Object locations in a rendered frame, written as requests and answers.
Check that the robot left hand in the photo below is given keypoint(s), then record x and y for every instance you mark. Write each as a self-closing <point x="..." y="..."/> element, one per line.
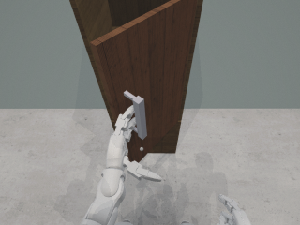
<point x="117" y="147"/>

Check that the left robot forearm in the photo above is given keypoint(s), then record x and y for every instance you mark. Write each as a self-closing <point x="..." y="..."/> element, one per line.
<point x="111" y="191"/>

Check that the cupboard door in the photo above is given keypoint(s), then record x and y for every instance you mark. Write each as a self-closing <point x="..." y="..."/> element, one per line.
<point x="148" y="57"/>

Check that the robot right hand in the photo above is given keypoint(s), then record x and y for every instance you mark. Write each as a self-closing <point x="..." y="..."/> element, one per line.
<point x="238" y="217"/>

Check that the handle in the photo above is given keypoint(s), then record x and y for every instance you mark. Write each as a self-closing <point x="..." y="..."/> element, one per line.
<point x="139" y="111"/>

